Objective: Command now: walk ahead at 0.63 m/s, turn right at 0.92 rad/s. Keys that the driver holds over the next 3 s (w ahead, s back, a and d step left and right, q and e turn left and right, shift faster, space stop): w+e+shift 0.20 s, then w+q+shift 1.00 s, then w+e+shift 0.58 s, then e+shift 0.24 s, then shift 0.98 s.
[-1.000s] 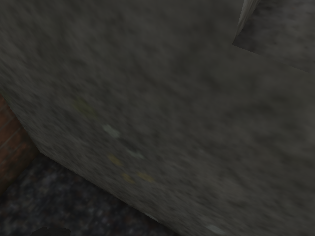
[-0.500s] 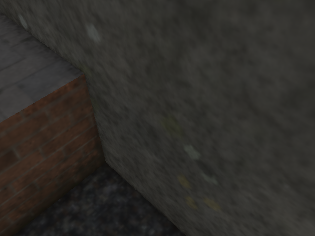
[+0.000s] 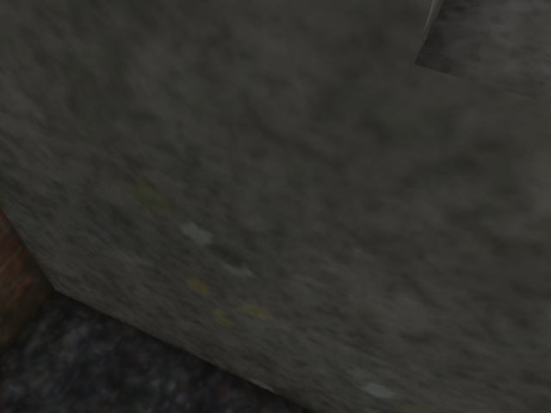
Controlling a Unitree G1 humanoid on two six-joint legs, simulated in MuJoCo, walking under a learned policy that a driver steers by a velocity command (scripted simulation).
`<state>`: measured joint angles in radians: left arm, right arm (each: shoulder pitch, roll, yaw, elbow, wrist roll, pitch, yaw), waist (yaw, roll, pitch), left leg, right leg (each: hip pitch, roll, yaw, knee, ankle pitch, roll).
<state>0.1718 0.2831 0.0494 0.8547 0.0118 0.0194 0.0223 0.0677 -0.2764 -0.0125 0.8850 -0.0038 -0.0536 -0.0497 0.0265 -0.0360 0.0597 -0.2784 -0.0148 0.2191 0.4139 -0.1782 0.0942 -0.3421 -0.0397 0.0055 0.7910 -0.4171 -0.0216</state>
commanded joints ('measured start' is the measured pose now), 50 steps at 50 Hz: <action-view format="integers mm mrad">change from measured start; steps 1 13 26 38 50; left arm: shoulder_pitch -24 -157 -265 -277 -109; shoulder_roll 41 49 39 94 141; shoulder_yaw -5 -5 -73 -46 -35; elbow -58 -99 -113 -170 -169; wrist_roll -7 1 8 14 21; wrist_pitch -28 -68 -99 -87 -80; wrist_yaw -8 -21 -7 69 64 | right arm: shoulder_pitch -58 -103 -121 -47 -75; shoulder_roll -140 -2 -6 -66 -113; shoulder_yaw -39 37 53 17 -21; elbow -67 -161 -149 -107 -130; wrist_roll -4 0 33 36 68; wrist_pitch -29 -63 -72 -39 -30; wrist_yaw -1 36 84 25 44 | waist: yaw -24 -47 -17 -70 -18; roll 163 -120 35 -28 -8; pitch -202 -227 -199 -202 -229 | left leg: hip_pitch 172 -60 102 -58 -186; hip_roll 288 -4 101 -9 -60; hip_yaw -205 -145 -436 -390 -606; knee -156 58 -133 129 37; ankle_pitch -41 -27 312 319 269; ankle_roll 14 -117 -42 -17 -23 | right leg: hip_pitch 58 414 404 440 633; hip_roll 36 -92 -72 -122 -74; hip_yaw -67 234 108 -80 -10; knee -179 -409 -525 -330 -407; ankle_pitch -2 918 509 901 574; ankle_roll -56 -119 33 27 14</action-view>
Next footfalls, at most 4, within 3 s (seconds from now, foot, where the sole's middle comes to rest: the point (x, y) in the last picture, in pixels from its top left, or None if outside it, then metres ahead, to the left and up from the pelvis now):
0.08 right None -0.03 -0.13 -0.78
0.32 left None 0.10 0.04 -0.78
1.24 left None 0.06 0.13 -0.78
1.50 right None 0.12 -0.05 -0.78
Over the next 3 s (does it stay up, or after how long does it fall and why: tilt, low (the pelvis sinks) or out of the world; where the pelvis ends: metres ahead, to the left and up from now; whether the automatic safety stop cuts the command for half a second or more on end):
stays up -0.02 0.00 0.00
